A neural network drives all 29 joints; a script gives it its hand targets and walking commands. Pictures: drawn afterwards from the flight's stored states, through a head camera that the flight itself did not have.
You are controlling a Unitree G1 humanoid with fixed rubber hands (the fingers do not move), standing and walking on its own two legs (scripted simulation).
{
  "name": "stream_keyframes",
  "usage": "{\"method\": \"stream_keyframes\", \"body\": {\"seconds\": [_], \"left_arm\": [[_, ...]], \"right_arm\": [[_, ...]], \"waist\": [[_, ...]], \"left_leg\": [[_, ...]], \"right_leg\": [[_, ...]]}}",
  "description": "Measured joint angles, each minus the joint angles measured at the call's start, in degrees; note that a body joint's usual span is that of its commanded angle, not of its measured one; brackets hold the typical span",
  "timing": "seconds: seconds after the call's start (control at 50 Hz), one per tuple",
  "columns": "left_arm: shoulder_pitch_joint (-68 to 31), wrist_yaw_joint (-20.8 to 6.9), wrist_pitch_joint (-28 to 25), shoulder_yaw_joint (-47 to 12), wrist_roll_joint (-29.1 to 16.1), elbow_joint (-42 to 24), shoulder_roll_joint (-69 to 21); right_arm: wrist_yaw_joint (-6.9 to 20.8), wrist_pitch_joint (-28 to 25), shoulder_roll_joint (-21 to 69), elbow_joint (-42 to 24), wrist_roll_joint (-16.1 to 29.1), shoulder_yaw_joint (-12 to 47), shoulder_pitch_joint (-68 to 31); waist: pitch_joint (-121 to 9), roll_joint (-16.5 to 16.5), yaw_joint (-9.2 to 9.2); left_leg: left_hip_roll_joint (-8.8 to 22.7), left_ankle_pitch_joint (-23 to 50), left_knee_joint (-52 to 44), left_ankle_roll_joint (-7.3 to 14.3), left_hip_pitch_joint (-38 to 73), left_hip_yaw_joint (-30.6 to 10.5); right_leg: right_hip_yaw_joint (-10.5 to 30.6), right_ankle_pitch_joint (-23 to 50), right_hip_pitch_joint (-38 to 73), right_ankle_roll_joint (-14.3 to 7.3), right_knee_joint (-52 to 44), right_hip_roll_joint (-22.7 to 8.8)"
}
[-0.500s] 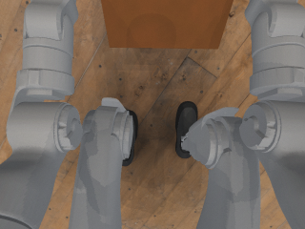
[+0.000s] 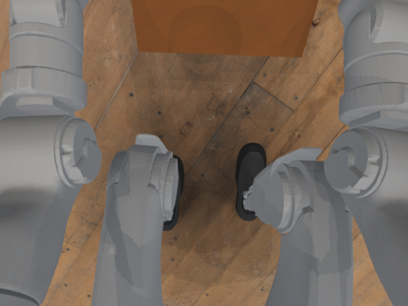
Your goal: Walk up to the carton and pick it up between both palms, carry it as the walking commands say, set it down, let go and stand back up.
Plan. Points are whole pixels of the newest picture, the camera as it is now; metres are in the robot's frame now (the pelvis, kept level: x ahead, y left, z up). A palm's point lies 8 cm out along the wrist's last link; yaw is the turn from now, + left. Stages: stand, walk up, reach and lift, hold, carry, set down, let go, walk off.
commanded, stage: set down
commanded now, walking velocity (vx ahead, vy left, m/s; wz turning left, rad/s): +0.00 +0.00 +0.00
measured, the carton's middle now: out of the picture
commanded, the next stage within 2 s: none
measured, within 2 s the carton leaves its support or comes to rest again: rests again in 1.76 s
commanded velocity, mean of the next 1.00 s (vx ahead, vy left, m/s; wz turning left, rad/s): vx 0.00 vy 0.00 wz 0.00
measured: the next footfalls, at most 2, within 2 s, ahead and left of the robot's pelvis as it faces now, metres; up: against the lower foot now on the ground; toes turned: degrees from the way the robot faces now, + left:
none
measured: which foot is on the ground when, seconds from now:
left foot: down 0.00-1.00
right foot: down 0.00-1.00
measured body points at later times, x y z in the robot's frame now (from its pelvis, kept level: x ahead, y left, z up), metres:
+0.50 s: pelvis +0.00 +0.00 -0.01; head +0.39 +0.01 +0.22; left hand +0.59 +0.19 -0.16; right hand +0.59 -0.17 -0.17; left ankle +0.08 +0.11 -0.36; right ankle +0.12 -0.11 -0.36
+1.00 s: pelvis +0.01 +0.00 -0.01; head +0.39 +0.01 +0.22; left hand +0.59 +0.19 -0.17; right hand +0.59 -0.17 -0.17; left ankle +0.08 +0.11 -0.36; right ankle +0.12 -0.11 -0.36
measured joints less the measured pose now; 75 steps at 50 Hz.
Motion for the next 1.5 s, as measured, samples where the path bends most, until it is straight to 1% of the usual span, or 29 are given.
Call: {"method": "stream_keyframes", "body": {"seconds": [0.3, 0.52, 0.82, 1.22, 1.5], "left_arm": [[0.0, -0.2, -0.4, 0.0, 0.0, 0.0, 0.0], [0.1, -0.5, -0.7, 0.2, 0.0, 0.0, 0.0], [0.0, -1.2, -1.3, 0.7, 0.0, 0.1, -0.1], [-0.6, -1.1, -2.9, 0.9, 0.0, 1.0, -0.1], [-0.7, -0.8, -5.1, 0.8, 0.0, 2.2, -0.2]], "right_arm": [[1.6, -0.1, 0.0, 0.1, 0.0, -1.3, -0.1], [1.9, -0.2, 0.0, 0.2, 0.0, -1.8, -0.1], [3.1, -1.1, -0.3, 0.6, 0.0, -2.4, -0.1], [3.7, -2.8, -0.7, 1.6, 0.0, -2.5, -0.5], [3.3, -4.9, -0.9, 3.4, 0.0, -2.5, -0.6]], "waist": [[-0.6, 0.0, -0.03], [-0.6, 0.0, -0.03], [-0.7, 0.0, -0.04], [-0.7, 0.0, -0.05], [-0.7, 0.0, -0.06]], "left_leg": [[-0.1, -0.6, 0.8, 0.0, -0.8, 0.0], [-0.1, -1.0, 1.3, 0.0, -0.8, 0.0], [-0.2, -1.5, 1.9, 0.0, -1.2, 0.0], [-0.4, -2.2, 2.8, 0.0, -1.8, 0.0], [-0.4, -2.8, 3.7, 0.0, -2.2, 0.0]], "right_leg": [[0.0, -0.5, -0.9, 0.0, 0.9, 0.0], [0.0, -1.0, -0.9, 0.0, 1.3, 0.1], [0.0, -1.5, -1.3, 0.0, 1.9, 0.1], [0.0, -2.2, -2.0, 0.0, 3.0, 0.1], [0.0, -2.8, -2.4, 0.1, 3.8, 0.1]]}}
